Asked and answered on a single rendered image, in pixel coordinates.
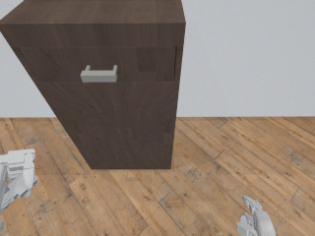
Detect right robot hand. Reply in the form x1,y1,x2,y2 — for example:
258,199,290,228
236,195,277,236

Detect left robot hand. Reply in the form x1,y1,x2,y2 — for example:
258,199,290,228
0,148,38,215

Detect drawer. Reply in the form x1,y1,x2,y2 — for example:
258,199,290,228
20,46,176,83

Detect cabinet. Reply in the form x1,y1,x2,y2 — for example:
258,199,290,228
0,0,186,170

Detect handle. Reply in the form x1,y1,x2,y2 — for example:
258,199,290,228
80,65,118,83

